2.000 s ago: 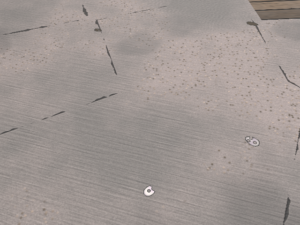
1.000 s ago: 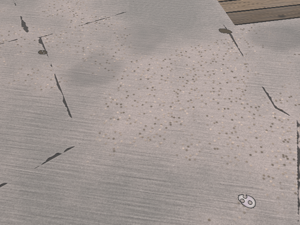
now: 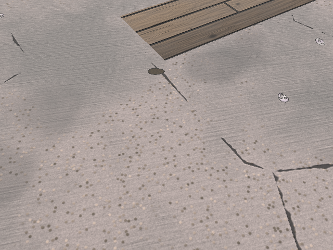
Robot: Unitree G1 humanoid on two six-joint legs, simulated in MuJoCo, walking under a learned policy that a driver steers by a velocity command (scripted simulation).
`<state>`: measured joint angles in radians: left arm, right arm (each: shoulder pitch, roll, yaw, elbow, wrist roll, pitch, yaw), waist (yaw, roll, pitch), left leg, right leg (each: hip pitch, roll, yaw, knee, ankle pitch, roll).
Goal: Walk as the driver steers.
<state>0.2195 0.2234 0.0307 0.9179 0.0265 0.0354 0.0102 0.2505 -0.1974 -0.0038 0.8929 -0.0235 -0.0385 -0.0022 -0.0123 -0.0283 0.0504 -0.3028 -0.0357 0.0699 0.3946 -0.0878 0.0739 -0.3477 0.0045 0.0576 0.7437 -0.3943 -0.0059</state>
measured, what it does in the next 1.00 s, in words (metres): walks ahead: right foot, then right foot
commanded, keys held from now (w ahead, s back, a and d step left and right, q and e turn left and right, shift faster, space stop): no key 0.14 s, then w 0.72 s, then w+q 0.14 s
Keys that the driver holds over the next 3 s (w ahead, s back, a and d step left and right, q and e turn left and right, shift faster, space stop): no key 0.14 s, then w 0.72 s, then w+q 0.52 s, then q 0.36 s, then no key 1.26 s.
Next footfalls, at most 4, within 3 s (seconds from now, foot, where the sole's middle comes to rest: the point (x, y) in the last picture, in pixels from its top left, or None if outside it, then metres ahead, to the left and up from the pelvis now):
0.08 right None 0.05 -0.13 -0.78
0.88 right None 0.44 -0.09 -0.78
1.44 left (145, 199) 0.70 0.09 -0.78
2.02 right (171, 166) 0.87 -0.03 -0.78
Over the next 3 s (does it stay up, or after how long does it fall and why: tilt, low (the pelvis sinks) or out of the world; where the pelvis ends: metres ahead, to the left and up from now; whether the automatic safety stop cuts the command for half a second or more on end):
stays up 0.75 0.03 0.01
